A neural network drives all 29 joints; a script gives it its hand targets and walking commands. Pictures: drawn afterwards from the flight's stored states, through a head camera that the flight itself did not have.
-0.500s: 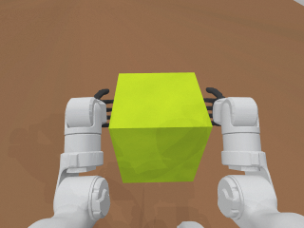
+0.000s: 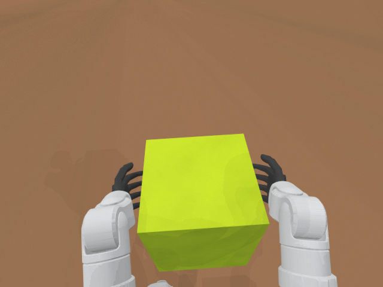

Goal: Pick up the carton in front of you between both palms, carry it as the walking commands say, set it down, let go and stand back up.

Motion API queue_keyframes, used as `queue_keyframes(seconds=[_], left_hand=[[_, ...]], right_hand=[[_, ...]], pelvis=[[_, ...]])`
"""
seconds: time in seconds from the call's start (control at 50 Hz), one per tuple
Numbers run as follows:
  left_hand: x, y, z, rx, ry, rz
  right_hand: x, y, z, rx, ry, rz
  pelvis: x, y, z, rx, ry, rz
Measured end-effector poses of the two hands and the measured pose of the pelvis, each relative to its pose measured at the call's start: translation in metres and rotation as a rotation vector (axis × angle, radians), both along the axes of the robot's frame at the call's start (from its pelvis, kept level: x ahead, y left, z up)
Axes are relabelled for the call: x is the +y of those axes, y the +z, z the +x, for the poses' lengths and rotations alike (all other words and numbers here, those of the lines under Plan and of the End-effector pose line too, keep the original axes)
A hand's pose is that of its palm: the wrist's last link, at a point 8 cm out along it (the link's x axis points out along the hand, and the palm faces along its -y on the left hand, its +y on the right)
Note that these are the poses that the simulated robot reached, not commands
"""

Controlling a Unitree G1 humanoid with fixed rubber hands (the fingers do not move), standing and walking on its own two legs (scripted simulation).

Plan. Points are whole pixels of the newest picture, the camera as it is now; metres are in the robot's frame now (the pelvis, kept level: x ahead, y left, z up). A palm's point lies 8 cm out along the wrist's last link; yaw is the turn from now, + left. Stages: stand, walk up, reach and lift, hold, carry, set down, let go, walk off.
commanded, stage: carry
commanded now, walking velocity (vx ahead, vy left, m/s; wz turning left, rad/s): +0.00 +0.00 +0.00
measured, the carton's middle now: (199, 206) +0.30 +0.01 -0.02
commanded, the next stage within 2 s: hold in 1.84 s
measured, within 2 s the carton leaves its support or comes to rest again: neither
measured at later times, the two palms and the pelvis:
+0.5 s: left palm (136, 115) +0.49 +0.16 +0.08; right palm (258, 117) +0.47 -0.13 +0.08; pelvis +0.22 +0.03 -0.01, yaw -3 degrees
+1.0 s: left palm (145, 115) +0.52 +0.15 +0.06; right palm (260, 115) +0.50 -0.15 +0.06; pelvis +0.25 +0.01 -0.02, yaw -3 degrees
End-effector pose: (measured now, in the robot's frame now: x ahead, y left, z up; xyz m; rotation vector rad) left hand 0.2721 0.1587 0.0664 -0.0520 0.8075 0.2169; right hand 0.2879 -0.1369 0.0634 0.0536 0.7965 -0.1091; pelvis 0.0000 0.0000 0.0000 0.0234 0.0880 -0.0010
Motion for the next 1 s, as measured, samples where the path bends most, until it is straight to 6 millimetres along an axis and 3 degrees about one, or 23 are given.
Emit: queue_keyframes(seconds=[0.12, 0.2, 0.26, 0.32, 0.52, 0.64, 0.8, 1.0], left_hand=[[0.008, 0.023, 0.069, -0.108, -0.033, 0.004], [0.017, 0.024, 0.126, -0.178, -0.064, -0.013], [0.021, 0.018, 0.158, -0.149, -0.084, -0.026], [0.019, 0.011, 0.177, -0.078, -0.102, -0.034], [0.003, 0.015, 0.224, -0.072, -0.123, -0.003], [-0.003, 0.015, 0.246, -0.091, -0.115, 0.004], [-0.007, 0.002, 0.251, -0.062, -0.109, 0.006], [-0.011, -0.008, 0.243, -0.052, -0.127, 0.023]], right_hand=[[0.007, 0.024, 0.06, -0.109, -0.011, -0.023], [0.017, 0.031, 0.107, -0.178, -0.046, -0.039], [0.021, 0.029, 0.134, -0.147, -0.056, -0.066], [0.019, 0.023, 0.147, -0.077, -0.077, -0.069], [0.003, 0.02, 0.189, -0.069, -0.1, -0.044], [-0.003, 0.018, 0.215, -0.089, -0.093, -0.041], [-0.007, 0.007, 0.222, -0.06, -0.082, -0.046], [-0.012, -0.003, 0.212, -0.049, -0.077, -0.067]], pelvis=[[0.014, -0.004, 0.077, -0.021, -0.002, -0.01], [0.029, -0.023, 0.133, -0.047, -0.023, -0.026], [0.035, -0.025, 0.157, -0.042, -0.038, -0.007], [0.038, -0.017, 0.174, -0.036, -0.052, -0.022], [0.03, -0.012, 0.228, -0.045, -0.052, -0.019], [0.023, -0.017, 0.249, -0.029, -0.053, -0.022], [0.016, -0.021, 0.257, -0.029, -0.052, -0.022], [0.013, -0.021, 0.252, -0.04, -0.052, -0.022]])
